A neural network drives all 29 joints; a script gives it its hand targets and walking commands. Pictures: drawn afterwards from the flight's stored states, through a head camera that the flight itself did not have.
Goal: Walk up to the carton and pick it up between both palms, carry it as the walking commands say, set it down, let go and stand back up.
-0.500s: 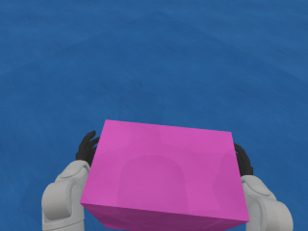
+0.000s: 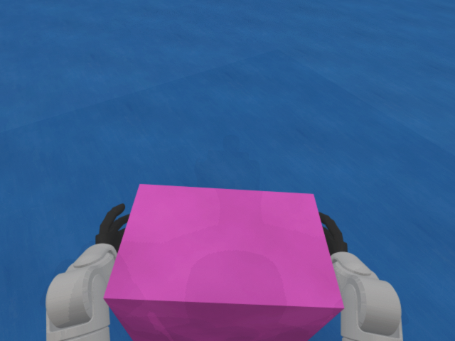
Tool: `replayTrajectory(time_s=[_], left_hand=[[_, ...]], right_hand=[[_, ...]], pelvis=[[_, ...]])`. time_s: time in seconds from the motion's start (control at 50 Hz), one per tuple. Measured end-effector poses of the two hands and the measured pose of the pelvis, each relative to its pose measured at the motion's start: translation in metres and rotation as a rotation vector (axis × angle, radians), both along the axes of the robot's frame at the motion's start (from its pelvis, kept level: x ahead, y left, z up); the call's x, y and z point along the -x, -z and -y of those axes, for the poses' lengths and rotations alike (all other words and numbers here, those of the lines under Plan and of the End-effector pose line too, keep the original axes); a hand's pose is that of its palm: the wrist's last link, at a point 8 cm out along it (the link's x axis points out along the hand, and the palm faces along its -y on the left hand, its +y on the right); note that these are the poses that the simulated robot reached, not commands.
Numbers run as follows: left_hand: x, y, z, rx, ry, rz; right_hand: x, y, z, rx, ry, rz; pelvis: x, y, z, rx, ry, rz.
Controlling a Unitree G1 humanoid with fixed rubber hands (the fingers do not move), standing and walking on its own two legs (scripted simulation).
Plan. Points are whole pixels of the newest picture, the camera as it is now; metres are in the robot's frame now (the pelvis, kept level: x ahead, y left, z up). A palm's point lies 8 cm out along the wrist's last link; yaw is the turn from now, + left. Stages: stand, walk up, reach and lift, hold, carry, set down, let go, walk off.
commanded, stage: carry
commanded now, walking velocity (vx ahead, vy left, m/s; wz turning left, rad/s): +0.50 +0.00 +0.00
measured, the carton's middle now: (220, 280) +0.23 +0.03 +0.01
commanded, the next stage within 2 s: none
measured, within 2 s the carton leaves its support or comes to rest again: neither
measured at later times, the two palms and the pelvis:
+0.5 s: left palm (155, 126) +0.58 +0.21 +0.03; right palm (297, 118) +0.63 -0.14 +0.05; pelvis +0.36 +0.00 -0.01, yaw +2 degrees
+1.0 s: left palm (194, 58) +0.93 +0.15 +0.04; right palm (302, 61) +0.94 -0.20 +0.04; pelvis +0.69 -0.02 -0.01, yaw +3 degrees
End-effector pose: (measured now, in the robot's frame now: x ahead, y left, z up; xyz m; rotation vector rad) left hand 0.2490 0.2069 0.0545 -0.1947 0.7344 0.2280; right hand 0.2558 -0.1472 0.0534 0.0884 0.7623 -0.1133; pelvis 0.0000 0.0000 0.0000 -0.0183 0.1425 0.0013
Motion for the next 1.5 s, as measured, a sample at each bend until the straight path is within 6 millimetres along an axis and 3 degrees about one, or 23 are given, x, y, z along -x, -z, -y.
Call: replayTrajectory(time_s=[0.12,0.24,0.32,0.44,0.56,0.64,0.72,0.84,0.9,0.98,1.06,1.14,1.2,1.3,1.4,1.5], left_hand=[[-0.110,-0.001,0.038,0.031,0.117,0.035],[-0.210,0.021,0.066,0.005,0.146,0.018],[-0.248,0.030,0.058,-0.008,0.092,-0.052],[-0.294,0.025,0.021,0.017,-0.055,-0.057],[-0.379,0.010,-0.013,0.007,-0.081,0.021],[-0.447,-0.004,-0.008,0.000,-0.015,0.019],[-0.516,-0.011,0.015,0.012,0.060,0.035],[-0.613,0.003,0.058,0.011,0.124,0.058],[-0.645,0.013,0.066,-0.002,0.114,0.007],[-0.675,0.018,0.058,-0.015,0.058,-0.055],[-0.711,0.016,0.038,0.003,-0.023,-0.047],[-0.760,0.011,0.019,0.014,-0.066,0.006],[-0.806,-0.001,0.016,-0.011,-0.042,0.017],[-0.888,-0.012,0.036,-0.008,0.023,0.028],[-0.967,-0.005,0.074,0.001,0.076,0.062],[-1.021,0.009,0.093,-0.001,0.068,-0.007]], right_hand=[[-0.064,-0.004,0.036,0.000,0.142,0.034],[-0.162,0.017,0.064,0.021,0.128,0.015],[-0.229,0.019,0.058,0.040,0.047,-0.052],[-0.324,0.012,0.018,-0.012,-0.035,-0.058],[-0.413,0.003,-0.016,-0.050,-0.038,0.015],[-0.456,-0.004,-0.009,-0.019,-0.006,0.017],[-0.494,-0.008,0.015,-0.019,0.077,0.032],[-0.570,0.007,0.056,-0.004,0.123,0.055],[-0.613,0.012,0.065,0.025,0.077,0.005],[-0.668,0.012,0.059,0.001,0.041,-0.056],[-0.729,0.007,0.037,-0.011,-0.009,-0.048],[-0.790,0.001,0.017,-0.033,-0.021,0.002],[-0.826,-0.002,0.015,-0.050,-0.005,0.013],[-0.879,-0.004,0.036,-0.033,0.049,0.025],[-0.937,0.006,0.073,-0.028,0.101,0.058],[-1.002,0.008,0.093,0.013,0.058,-0.010]], pelvis=[[-0.093,0.004,0.000,0.010,0.003,0.034],[-0.194,0.027,0.014,0.044,-0.026,0.054],[-0.239,0.019,0.017,0.036,-0.046,0.041],[-0.312,0.007,0.011,0.021,-0.051,0.030],[-0.400,0.010,-0.004,-0.026,-0.001,0.020],[-0.452,0.000,-0.007,-0.017,0.009,0.001],[-0.505,-0.002,-0.005,-0.007,0.007,0.013],[-0.598,0.020,0.014,0.005,-0.028,0.061],[-0.633,0.019,0.019,0.019,-0.046,0.056],[-0.676,0.008,0.022,0.013,-0.046,0.039],[-0.722,0.004,0.021,0.005,-0.047,0.034],[-0.779,0.008,0.016,-0.034,0.002,0.024],[-0.817,0.003,0.017,-0.032,0.008,0.007],[-0.880,-0.001,0.023,-0.018,0.011,-0.001],[-0.955,0.015,0.042,-0.006,-0.025,0.043],[-1.016,0.009,0.054,-0.005,-0.049,0.042]])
